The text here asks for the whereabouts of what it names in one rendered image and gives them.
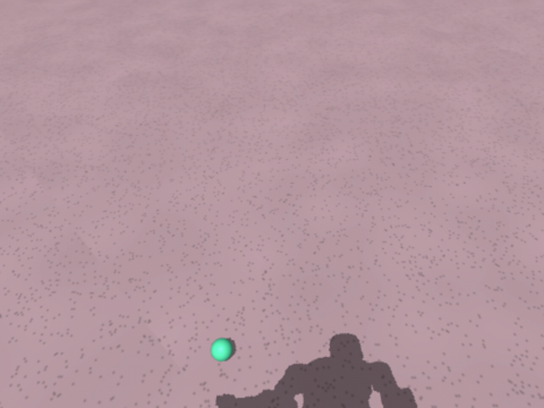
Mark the ball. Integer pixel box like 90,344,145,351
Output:
211,338,232,361

